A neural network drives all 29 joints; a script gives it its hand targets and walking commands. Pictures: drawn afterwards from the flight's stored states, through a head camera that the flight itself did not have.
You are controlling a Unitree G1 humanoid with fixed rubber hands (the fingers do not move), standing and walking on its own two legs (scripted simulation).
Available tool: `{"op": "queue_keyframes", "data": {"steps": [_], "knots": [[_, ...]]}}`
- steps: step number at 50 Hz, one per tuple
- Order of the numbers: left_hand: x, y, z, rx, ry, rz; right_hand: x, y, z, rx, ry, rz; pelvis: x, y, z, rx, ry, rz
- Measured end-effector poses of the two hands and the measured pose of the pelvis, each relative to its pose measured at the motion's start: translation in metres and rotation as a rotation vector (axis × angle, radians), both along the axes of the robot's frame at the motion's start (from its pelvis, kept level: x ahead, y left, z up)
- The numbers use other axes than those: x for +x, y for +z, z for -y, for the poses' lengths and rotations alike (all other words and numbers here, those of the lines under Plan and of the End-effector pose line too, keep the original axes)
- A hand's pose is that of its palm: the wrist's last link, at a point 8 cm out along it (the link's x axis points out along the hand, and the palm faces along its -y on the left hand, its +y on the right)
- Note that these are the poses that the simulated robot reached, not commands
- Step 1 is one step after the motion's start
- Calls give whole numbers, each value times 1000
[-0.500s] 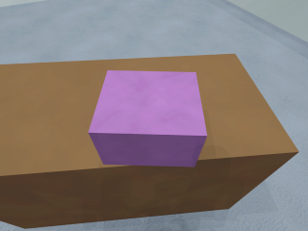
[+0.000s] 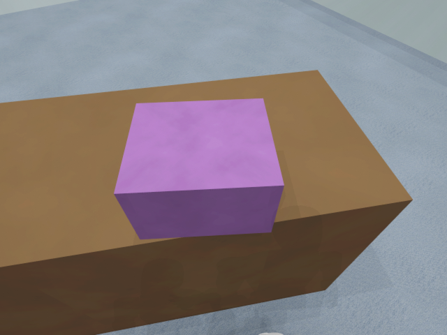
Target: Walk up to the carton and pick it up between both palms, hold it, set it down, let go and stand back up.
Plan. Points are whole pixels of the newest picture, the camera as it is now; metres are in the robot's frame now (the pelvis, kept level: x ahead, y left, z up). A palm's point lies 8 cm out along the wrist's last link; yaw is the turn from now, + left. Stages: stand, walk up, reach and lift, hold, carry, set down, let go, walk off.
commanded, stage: walk up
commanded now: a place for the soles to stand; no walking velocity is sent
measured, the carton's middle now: (203, 167) +0.43 +0.05 +0.03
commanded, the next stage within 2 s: reach and lift in 0.20 s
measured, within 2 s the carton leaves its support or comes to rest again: neither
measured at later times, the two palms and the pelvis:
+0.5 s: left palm (109, 316) +0.18 +0.23 -0.10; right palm (371, 292) +0.21 -0.29 -0.11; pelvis +0.02 -0.04 -0.02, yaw +6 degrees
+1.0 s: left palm (76, 321) +0.16 +0.27 -0.05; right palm (358, 291) +0.20 -0.24 -0.06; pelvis +0.03 -0.03 +0.01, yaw +7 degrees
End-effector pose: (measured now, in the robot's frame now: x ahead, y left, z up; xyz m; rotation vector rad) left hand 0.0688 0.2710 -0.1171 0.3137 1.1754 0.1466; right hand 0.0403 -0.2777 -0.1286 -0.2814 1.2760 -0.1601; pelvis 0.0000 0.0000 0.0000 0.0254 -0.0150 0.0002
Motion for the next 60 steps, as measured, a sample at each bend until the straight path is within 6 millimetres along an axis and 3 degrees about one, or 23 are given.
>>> {"op": "queue_keyframes", "data": {"steps": [5,11,14,19,23,29,36,41,46,52,60], "knots": [[6,-2,-2,1,-10,11,-7,-1,1,-8,-15,-12,2,-2,-1,8,-10,6],[5,-3,5,3,-9,-1,12,-3,5,-3,-4,13,9,-4,3,9,-20,11],[20,-8,5,8,35,-82,50,-8,9,32,19,111,4,-11,8,-12,48,1],[83,-7,16,1,54,-43,135,-8,13,49,107,282,-4,-30,21,-11,90,15],[109,6,34,-33,53,19,168,11,9,69,88,382,7,-28,33,-18,97,36],[100,26,37,-14,103,93,162,31,12,62,102,391,28,-13,49,-8,129,69],[89,37,22,17,120,138,163,37,3,64,115,411,28,-9,56,-2,135,72],[99,53,17,5,103,215,171,46,-22,113,110,485,28,-4,51,-9,132,55],[100,66,8,-8,112,270,167,54,-37,128,101,517,30,3,42,-14,132,71],[88,71,5,-38,123,322,160,73,-38,107,93,578,33,10,29,-24,124,88],[80,72,20,-87,119,421,152,97,-35,101,100,637,32,13,17,-26,117,107]]}}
